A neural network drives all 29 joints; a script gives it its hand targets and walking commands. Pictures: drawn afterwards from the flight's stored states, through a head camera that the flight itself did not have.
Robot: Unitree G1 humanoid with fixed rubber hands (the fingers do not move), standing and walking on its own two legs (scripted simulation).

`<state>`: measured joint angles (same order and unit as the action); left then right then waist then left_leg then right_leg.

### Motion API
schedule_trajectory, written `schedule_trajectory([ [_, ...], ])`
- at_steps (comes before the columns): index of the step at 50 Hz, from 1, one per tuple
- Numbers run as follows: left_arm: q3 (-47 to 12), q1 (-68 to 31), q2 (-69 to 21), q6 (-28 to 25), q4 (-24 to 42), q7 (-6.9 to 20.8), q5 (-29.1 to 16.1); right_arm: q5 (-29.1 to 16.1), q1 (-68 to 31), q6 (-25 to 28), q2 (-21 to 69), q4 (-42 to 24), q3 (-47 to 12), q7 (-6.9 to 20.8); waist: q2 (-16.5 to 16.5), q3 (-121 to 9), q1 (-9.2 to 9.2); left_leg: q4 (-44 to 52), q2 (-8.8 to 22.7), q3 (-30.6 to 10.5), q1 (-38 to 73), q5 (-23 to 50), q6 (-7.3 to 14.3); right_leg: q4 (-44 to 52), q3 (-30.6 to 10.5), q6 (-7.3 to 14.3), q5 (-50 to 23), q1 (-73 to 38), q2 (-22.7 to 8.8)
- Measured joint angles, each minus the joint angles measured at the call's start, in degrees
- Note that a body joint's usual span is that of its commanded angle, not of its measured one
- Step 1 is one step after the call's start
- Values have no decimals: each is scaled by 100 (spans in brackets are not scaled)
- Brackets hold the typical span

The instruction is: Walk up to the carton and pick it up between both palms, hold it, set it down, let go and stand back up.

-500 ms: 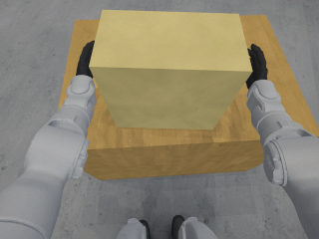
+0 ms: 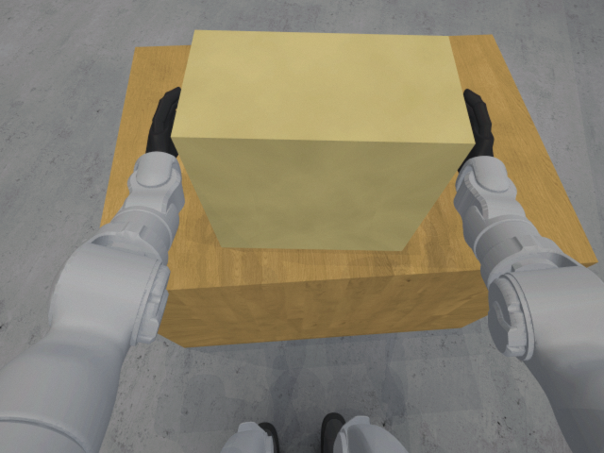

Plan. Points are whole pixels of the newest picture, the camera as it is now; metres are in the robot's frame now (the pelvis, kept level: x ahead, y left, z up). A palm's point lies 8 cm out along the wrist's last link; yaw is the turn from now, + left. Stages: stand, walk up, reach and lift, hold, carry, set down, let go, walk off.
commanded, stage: reach and lift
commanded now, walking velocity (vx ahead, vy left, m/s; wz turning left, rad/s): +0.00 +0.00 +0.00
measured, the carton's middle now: (315, 159) +0.50 -0.03 +0.00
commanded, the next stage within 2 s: none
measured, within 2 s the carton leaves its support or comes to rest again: leaves its support in 0.66 s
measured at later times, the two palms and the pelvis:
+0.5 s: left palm (169, 155) +0.48 +0.17 +0.06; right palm (478, 158) +0.45 -0.23 +0.06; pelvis +0.00 +0.00 +0.01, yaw +1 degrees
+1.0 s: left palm (154, 144) +0.47 +0.18 +0.09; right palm (487, 145) +0.45 -0.22 +0.10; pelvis +0.00 -0.01 +0.02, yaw +1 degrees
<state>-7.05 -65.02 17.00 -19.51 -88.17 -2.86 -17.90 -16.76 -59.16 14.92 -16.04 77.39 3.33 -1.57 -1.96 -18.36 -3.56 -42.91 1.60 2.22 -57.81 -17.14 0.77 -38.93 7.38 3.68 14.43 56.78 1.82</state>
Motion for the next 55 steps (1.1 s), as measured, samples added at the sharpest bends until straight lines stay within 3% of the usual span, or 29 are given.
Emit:
schedule_trajectory([
  [26,400,360,-99,-24,200,-1,221,291,408,-200,108,-534,187,-138,-16,0,-35,380,-60,9,318,164,-18,235,-21,20,-81,-254,-34],
  [55,554,546,-57,650,644,12,340,451,486,-760,188,-770,372,-190,34,101,-52,819,-101,-55,1146,339,-44,675,22,28,-229,-1107,-36],
])
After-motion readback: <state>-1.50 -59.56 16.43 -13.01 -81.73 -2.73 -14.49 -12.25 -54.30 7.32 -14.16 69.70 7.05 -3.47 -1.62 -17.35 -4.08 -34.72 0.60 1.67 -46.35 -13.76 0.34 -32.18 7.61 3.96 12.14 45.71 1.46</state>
